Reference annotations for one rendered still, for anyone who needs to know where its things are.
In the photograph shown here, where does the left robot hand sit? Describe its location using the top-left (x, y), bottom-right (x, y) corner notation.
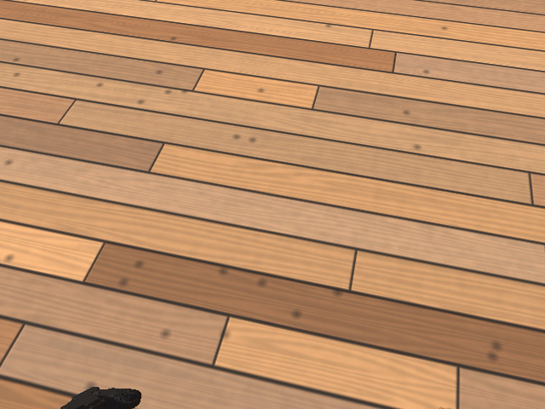
top-left (60, 387), bottom-right (141, 409)

